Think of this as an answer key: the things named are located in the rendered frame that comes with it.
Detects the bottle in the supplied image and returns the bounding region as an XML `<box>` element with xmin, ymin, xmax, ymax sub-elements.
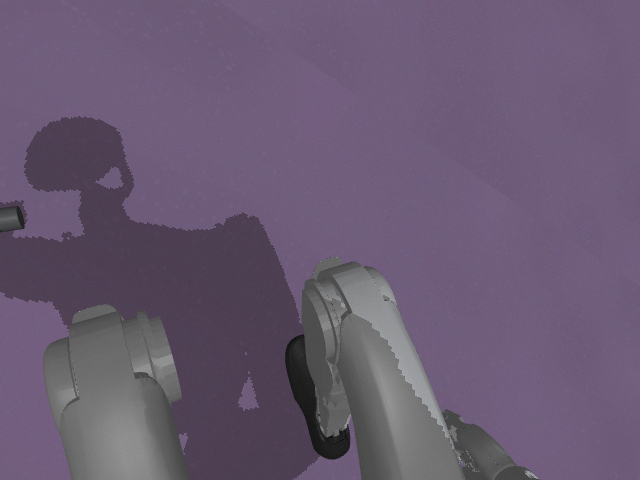
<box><xmin>0</xmin><ymin>206</ymin><xmax>25</xmax><ymax>232</ymax></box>

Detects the right robot hand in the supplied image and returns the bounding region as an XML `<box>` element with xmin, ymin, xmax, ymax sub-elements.
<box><xmin>442</xmin><ymin>409</ymin><xmax>517</xmax><ymax>480</ymax></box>

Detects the right robot foot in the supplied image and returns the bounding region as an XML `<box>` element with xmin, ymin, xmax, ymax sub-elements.
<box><xmin>285</xmin><ymin>334</ymin><xmax>350</xmax><ymax>460</ymax></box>

